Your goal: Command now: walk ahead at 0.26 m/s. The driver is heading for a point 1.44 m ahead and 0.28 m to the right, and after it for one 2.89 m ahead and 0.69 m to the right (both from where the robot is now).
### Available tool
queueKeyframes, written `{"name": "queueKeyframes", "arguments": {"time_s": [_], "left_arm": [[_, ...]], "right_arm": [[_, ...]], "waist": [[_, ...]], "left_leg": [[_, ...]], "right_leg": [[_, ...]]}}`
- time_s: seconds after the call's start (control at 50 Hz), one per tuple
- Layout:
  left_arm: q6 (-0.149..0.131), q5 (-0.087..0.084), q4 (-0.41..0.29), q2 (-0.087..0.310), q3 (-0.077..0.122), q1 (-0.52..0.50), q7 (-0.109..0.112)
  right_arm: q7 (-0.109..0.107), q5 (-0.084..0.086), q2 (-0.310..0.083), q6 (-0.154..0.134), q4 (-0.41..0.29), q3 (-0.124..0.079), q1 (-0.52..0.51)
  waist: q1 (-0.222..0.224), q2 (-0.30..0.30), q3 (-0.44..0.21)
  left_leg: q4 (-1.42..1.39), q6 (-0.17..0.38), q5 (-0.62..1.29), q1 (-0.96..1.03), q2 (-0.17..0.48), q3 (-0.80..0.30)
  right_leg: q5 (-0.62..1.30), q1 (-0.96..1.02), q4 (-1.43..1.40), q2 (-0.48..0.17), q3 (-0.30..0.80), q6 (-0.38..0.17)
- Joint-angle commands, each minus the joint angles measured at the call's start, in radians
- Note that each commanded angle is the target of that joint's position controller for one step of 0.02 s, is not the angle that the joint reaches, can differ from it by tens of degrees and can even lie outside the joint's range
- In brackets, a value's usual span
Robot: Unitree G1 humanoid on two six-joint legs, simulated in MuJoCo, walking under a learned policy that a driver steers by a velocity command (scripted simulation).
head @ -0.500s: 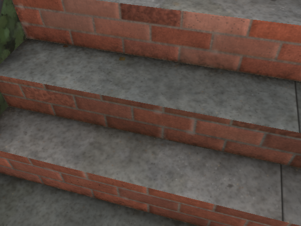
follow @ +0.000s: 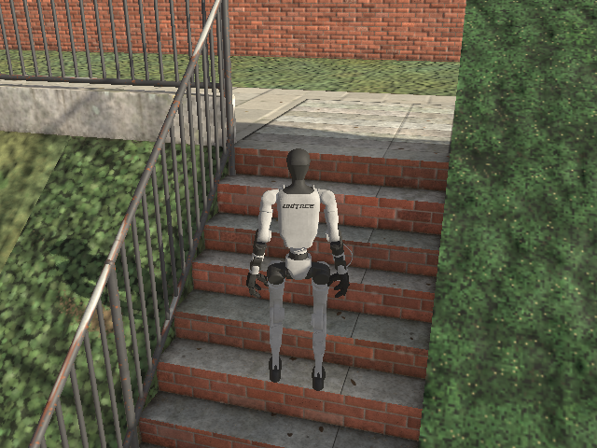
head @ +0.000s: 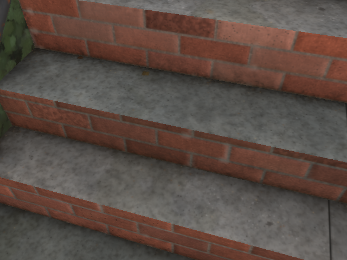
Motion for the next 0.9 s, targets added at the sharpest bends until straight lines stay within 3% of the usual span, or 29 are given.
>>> {"name": "queueKeyframes", "arguments": {"time_s": [0.02, 0.06, 0.12, 0.18, 0.2, 0.22, 0.24, 0.26, 0.3, 0.36, 0.42, 0.44, 0.46, 0.48, 0.5, 0.52, 0.54, 0.56, 0.58, 0.6, 0.62, 0.64, 0.68, 0.7, 0.72, 0.76, 0.82, 0.86, 0.9], "left_arm": [[-0.004, -0.006, 0.012, 0.162, 0.049, 0.148, -0.002], [-0.017, -0.003, 0.022, 0.171, 0.057, 0.103, -0.007], [-0.033, 0.014, 0.027, 0.161, 0.053, 0.013, 0.004], [-0.039, 0.005, 0.021, 0.129, 0.041, -0.108, -0.034], [-0.063, -0.008, 0.004, 0.107, 0.03, -0.146, -0.054], [-0.077, -0.015, -0.025, 0.03, 0.015, -0.113, -0.068], [-0.076, -0.017, -0.032, 0.052, 0.026, -0.089, -0.071], [-0.075, 0.02, -0.079, 0.045, 0.026, -0.197, -0.066], [-0.084, 0.034, -0.187, -0.045, -0.003, -0.369, -0.054], [-0.058, 0.012, -0.294, -0.118, -0.042, -0.415, -0.045], [-0.02, -0.018, -0.406, -0.114, -0.085, -0.513, -0.028], [-0.007, -0.024, -0.437, -0.103, -0.093, -0.557, -0.025], [0.004, -0.035, -0.421, -0.073, -0.101, -0.529, -0.027], [0.002, -0.05, -0.358, -0.05, -0.089, -0.449, -0.024], [0.012, -0.059, -0.314, -0.05, -0.086, -0.329, -0.008], [0.02, -0.044, -0.259, -0.049, -0.078, -0.13, 0.005], [0.017, -0.008, -0.24, 0.008, -0.061, -0.023, 0.004], [0.013, 0.022, -0.209, 0.09, -0.026, 0.012, 0.0], [0.019, 0.038, -0.166, 0.211, 0.018, 0.054, 0.012], [0.029, 0.018, -0.138, 0.235, 0.057, -0.07, 0.025], [0.006, 0.006, -0.117, 0.192, 0.051, -0.207, 0.009], [-0.028, 0.01, -0.061, 0.1, 0.038, -0.226, -0.007], [-0.061, 0.03, 0.059, -0.072, 0.001, -0.18, -0.029], [-0.071, 0.027, 0.093, -0.1, -0.005, -0.115, -0.042], [-0.072, 0.032, 0.103, -0.101, -0.008, -0.107, -0.05], [-0.095, 0.027, 0.089, -0.052, -0.006, -0.141, -0.064], [-0.14, 0.002, 0.12, 0.044, 0.007, 0.032, -0.06], [-0.138, 0.002, 0.158, 0.053, 0.017, 0.152, -0.056], [-0.114, -0.001, 0.188, 0.029, 0.01, 0.246, -0.037]], "right_arm": [[0.022, -0.012, -0.039, -0.031, -0.104, -0.011, -0.118], [0.038, -0.016, -0.037, -0.043, -0.128, -0.013, -0.117], [0.045, -0.005, -0.052, -0.064, -0.162, -0.016, -0.099], [0.022, -0.006, -0.07, -0.068, -0.055, -0.035, 0.245], [0.011, -0.018, -0.117, -0.066, -0.028, -0.054, 0.394], [0.001, -0.006, -0.208, -0.048, -0.015, -0.067, 0.44], [-0.007, -0.033, -0.219, -0.039, -0.038, -0.066, 0.339], [-0.005, -0.036, -0.184, -0.043, -0.052, -0.058, 0.214], [0.018, -0.036, -0.131, -0.072, -0.008, -0.041, 0.193], [0.044, -0.029, -0.015, -0.112, 0.06, 0.007, 0.173], [0.064, -0.021, -0.014, -0.125, 0.081, 0.034, 0.071], [0.044, -0.004, -0.018, -0.127, 0.092, 0.039, 0.076], [0.025, 0.025, -0.059, -0.117, 0.071, 0.032, 0.057], [0.005, 0.071, -0.077, -0.119, 0.043, 0.037, 0.048], [-0.011, 0.084, -0.18, -0.141, 0.055, 0.014, 0.114], [-0.016, 0.082, -0.257, -0.145, 0.068, -0.015, 0.111], [0.005, 0.089, -0.297, -0.151, 0.046, -0.043, 0.083], [0.022, 0.056, -0.257, -0.154, 0.011, -0.053, 0.069], [0.07, 0.022, -0.166, -0.168, -0.066, -0.053, 0.046], [0.094, -0.044, -0.092, -0.154, -0.118, -0.058, -0.076], [0.095, -0.082, -0.002, -0.142, -0.221, -0.037, -0.135], [0.076, -0.086, 0.06, -0.131, -0.263, -0.015, -0.187], [0.044, -0.048, 0.133, -0.106, -0.31, 0.024, -0.192], [0.031, -0.044, 0.156, -0.095, -0.297, 0.042, -0.153], [0.024, -0.022, 0.156, -0.086, -0.292, 0.046, -0.139], [0.017, -0.018, 0.128, -0.066, -0.339, 0.057, -0.261], [-0.01, -0.009, 0.112, -0.046, -0.399, 0.054, -0.389], [-0.011, -0.03, 0.13, -0.043, -0.472, 0.073, -0.531], [0.003, -0.025, 0.149, -0.032, -0.54, 0.095, -0.659]], "waist": [[0.061, -0.182, 0.192], [0.04, -0.155, 0.197], [-0.008, -0.107, 0.184], [-0.184, 0.086, 0.057], [-0.246, 0.17, -0.018], [-0.184, 0.35, -0.1], [-0.15, 0.334, -0.106], [-0.091, 0.136, 0.041], [-0.081, 0.026, 0.105], [-0.012, 0.034, 0.14], [0.076, 0.034, 0.21], [0.07, 0.056, 0.22], [0.062, 0.07, 0.183], [0.077, 0.023, 0.062], [0.115, 0.103, -0.063], [0.203, 0.191, -0.215], [0.239, 0.19, -0.327], [0.228, 0.101, -0.349], [0.19, -0.177, -0.344], [0.151, -0.232, -0.229], [0.039, -0.11, -0.079], [-0.01, 0.005, 0.06], [-0.082, 0.071, 0.165], [-0.092, 0.086, 0.155], [-0.099, 0.065, 0.164], [-0.104, 0.067, 0.193], [-0.041, -0.051, 0.11], [0.008, -0.056, 0.118], [0.047, -0.051, 0.106]], "left_leg": [[0.192, 0.027, -0.008, -0.346, 0.02, 0.073], [0.351, 0.017, -0.032, -0.381, 0.068, 0.049], [0.251, 0.024, -0.061, -0.298, 0.074, 0.071], [-0.075, 0.062, 0.134, 0.321, -0.037, 0.138], [-0.235, 0.052, 0.065, 0.514, 0.094, -0.084], [-0.422, 0.081, 0.091, 0.604, 0.313, -0.462], [-0.53, 0.211, -0.188, 0.491, 0.405, -0.721], [-0.505, 0.228, -0.358, 0.381, 0.371, -0.581], [-0.431, 0.183, -0.089, 0.384, 0.317, -0.36], [-0.395, 0.107, -0.001, 0.235, 0.287, -0.207], [-0.572, 0.044, 0.065, -0.142, 0.174, 0.018], [-0.673, 0.075, 0.26, -0.225, 0.163, 0.04], [-0.751, 0.103, 0.524, -0.288, 0.118, 0.12], [-0.644, 0.138, 1.23, -0.27, 0.112, 0.154], [-0.491, 0.164, 1.764, -0.092, 0.159, 0.148], [-0.275, 0.176, 2.082, 0.154, 0.252, 0.114], [-0.023, 0.177, 2.099, 0.3, 0.274, 0.108], [0.244, 0.157, 1.839, 0.252, 0.232, 0.064], [0.624, 0.116, 1.123, -0.076, 0.043, 0.029], [1.179, 0.065, 0.379, -0.382, -0.125, -0.089], [1.511, 0.058, 0.338, -0.582, -0.108, -0.166], [1.582, 0.08, 0.395, -0.696, -0.092, -0.179], [1.621, 0.104, 0.386, -0.797, -0.082, -0.207], [1.629, 0.108, 0.368, -0.836, -0.087, -0.214], [1.602, 0.102, 0.309, -0.894, -0.096, -0.208], [1.361, 0.085, 0.311, -0.848, -0.095, -0.11], [1.532, 0.081, 0.179, -1.026, -0.063, 0.024], [1.519, 0.104, 0.044, -1.233, -0.002, 0.056], [1.423, 0.113, 0.014, -1.208, 0.027, 0.115]], "right_leg": [[-0.506, -0.007, -0.323, -0.315, 0.452, -0.234], [-0.458, -0.047, -0.352, -0.357, 0.484, -0.28], [-0.203, -0.055, -0.308, -0.292, 0.334, -0.248], [0.321, -0.305, 0.122, -0.131, 0.102, -0.196], [0.321, -0.447, 0.411, -0.069, 0.042, -0.149], [0.01, -0.589, 0.741, 0.025, -0.013, -0.07], [0.003, -0.693, 1.139, 0.039, 0.029, -0.033], [0.073, -0.821, 1.383, -0.036, 0.039, -0.027], [0.074, -1.094, 1.765, -0.04, 0.025, -0.073], [-0.062, -1.26, 1.987, -0.025, 0.079, -0.143], [-0.009, -1.038, 1.564, -0.037, -0.047, -0.145], [0.037, -0.887, 1.388, -0.056, -0.094, -0.141], [-0.028, -0.639, 1.128, -0.03, -0.203, -0.128], [-0.049, -0.35, 1.021, 0.038, -0.253, -0.122], [-0.1, -0.251, 0.968, 0.079, -0.25, -0.117], [-0.158, -0.238, 0.91, 0.077, -0.173, -0.138], [-0.256, -0.183, 0.707, 0.109, -0.122, -0.146], [-0.336, -0.113, 0.524, 0.059, 0.081, -0.173], [-0.462, 0.003, 0.126, -0.16, 0.652, -0.291], [-0.615, -0.059, -0.265, -0.223, 1.06, -0.333], [-0.701, -0.195, -0.262, -0.274, 0.979, -0.261], [-0.605, -0.302, -0.163, -0.26, 0.793, -0.18], [-0.24, -0.406, -0.07, -0.204, 0.442, -0.103], [-0.07, -0.359, -0.065, -0.177, 0.334, -0.066], [0.015, -0.322, -0.082, -0.17, 0.255, -0.058], [0.151, -0.402, -0.153, -0.117, 0.115, -0.035], [0.291, -0.155, -0.251, -0.177, 0.152, -0.091], [0.221, 0.06, -0.291, -0.185, 0.154, -0.074], [0.282, 0.112, -0.375, -0.183, 0.137, -0.068]]}}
